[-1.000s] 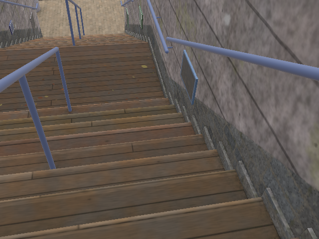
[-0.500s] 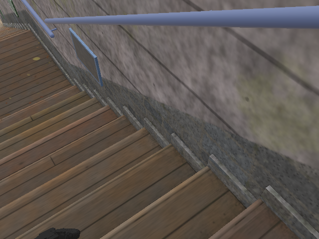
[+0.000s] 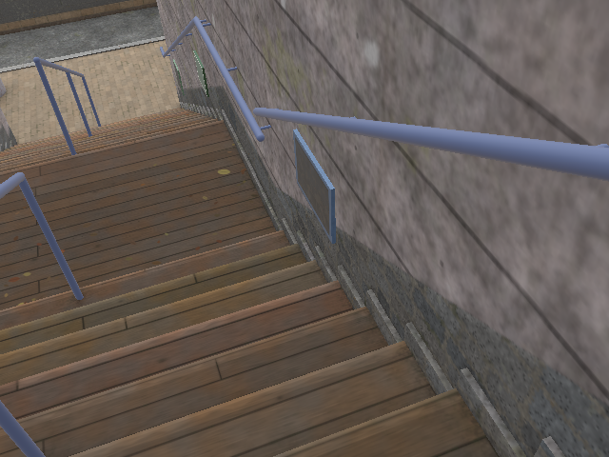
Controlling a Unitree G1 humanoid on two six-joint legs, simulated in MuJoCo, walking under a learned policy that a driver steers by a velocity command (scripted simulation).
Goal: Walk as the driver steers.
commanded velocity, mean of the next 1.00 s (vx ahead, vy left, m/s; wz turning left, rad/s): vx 0.48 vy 0.00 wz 0.46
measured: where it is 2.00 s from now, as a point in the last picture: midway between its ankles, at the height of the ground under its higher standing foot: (201, 410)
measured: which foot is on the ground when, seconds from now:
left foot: up 0.00-0.12, down 0.14-0.46, up 0.48-0.90, down 0.92-1.00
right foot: down 0.00-0.14, up 0.16-0.46, down 0.48-0.92, up 0.94-1.00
